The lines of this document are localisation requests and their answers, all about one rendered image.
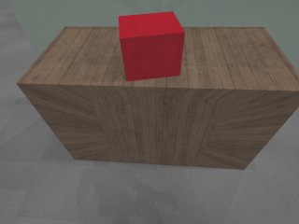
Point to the carton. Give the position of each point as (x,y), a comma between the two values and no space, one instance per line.
(151,45)

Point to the pedestal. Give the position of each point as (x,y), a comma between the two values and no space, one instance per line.
(235,90)

